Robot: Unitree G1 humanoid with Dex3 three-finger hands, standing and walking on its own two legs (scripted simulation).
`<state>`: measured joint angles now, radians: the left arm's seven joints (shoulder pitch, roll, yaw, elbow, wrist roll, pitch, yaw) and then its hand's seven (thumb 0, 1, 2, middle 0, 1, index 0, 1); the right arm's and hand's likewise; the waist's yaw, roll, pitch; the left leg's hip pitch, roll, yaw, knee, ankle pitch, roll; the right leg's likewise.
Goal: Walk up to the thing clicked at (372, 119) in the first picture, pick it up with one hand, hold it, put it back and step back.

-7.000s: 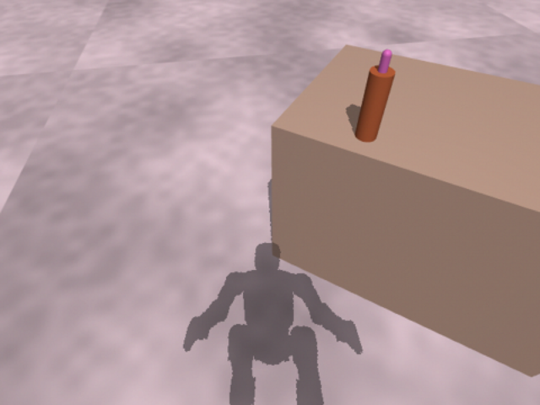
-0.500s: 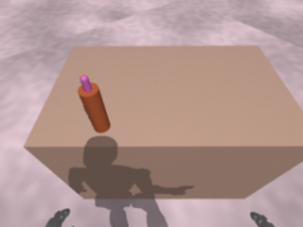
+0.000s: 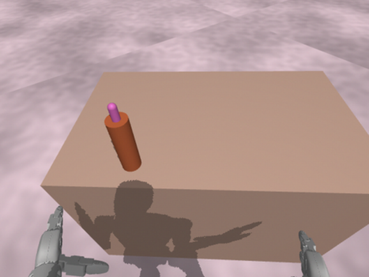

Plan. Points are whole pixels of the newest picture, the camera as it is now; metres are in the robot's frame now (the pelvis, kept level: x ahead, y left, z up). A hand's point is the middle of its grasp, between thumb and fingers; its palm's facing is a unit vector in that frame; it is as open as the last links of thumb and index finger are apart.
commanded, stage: rise first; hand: left
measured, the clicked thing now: (122, 138) +0.44 +0.21 +0.04
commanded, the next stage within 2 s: go down in 1.10 s
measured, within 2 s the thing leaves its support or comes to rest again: neither
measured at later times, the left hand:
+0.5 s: hand (65, 239) +0.17 +0.26 +0.04, palm faces +0.32 -0.86 -0.39, open 17.5 cm
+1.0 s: hand (58, 234) +0.17 +0.25 +0.08, palm faces +0.32 -0.86 -0.40, open 17.5 cm
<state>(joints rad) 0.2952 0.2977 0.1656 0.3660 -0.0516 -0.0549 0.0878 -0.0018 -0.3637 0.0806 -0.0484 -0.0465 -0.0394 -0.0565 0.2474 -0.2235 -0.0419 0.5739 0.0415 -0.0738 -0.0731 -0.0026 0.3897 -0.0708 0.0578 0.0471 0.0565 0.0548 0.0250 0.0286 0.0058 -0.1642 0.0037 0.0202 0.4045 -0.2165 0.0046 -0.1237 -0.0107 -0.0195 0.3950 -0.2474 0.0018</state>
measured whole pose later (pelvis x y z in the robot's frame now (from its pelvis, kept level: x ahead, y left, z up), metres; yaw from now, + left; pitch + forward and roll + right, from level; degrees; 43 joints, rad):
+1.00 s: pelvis -0.02 -0.01 +0.00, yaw +1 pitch -5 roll +0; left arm 0.45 0.32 0.26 -0.10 -0.05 -0.23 0.03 -0.01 -0.54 0.05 -0.05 -0.04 -0.04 -0.06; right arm 0.22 -0.23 -0.12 0.68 0.02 -0.11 -0.06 -0.01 0.55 -0.04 0.06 0.05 0.06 0.05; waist 0.04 0.04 0.05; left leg -0.11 0.00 0.00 0.37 -0.18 0.00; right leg -0.07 -0.01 -0.04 0.39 -0.23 -0.01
